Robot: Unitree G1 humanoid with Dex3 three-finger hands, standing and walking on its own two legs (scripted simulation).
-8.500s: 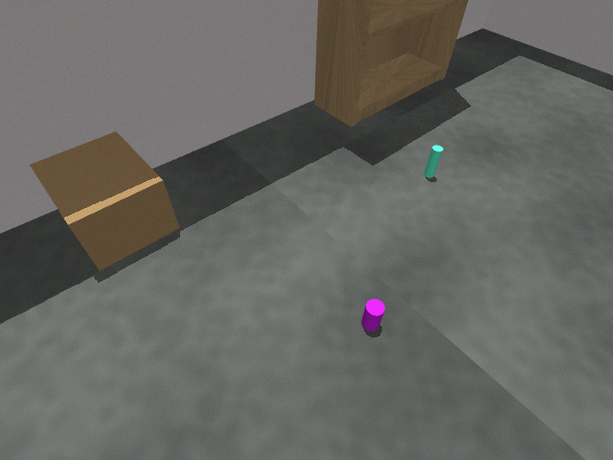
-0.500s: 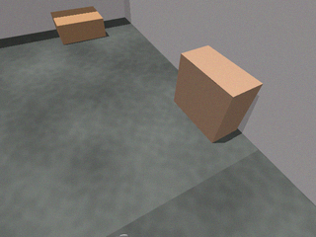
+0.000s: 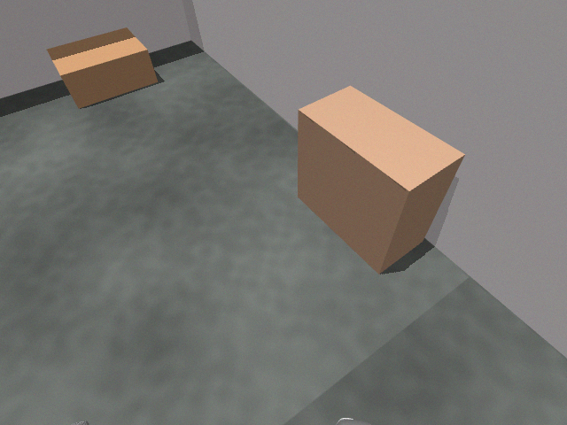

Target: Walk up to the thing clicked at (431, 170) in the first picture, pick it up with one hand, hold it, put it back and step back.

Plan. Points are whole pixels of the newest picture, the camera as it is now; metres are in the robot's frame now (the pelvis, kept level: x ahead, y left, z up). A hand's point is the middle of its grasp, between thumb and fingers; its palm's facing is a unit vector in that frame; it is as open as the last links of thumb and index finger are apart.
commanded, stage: walk up
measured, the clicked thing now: out of the picture +0.15 +1.43 -0.67
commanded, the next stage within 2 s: stand in 0.92 s
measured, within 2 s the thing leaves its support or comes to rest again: neither
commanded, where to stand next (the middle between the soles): +0.11 +0.01 m, yaw +1 degrees
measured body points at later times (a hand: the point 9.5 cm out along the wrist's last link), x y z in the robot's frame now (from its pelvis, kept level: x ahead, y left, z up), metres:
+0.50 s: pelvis +0.06 +0.02 +0.01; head +0.08 +0.04 +0.46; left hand +0.12 +0.33 -0.13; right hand +0.17 -0.28 -0.10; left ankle +0.10 +0.14 -0.72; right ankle +0.08 -0.11 -0.72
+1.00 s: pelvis +0.07 +0.02 +0.03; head +0.07 +0.02 +0.48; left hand +0.14 +0.32 -0.10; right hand +0.17 -0.28 -0.10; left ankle +0.10 +0.14 -0.72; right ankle +0.08 -0.11 -0.72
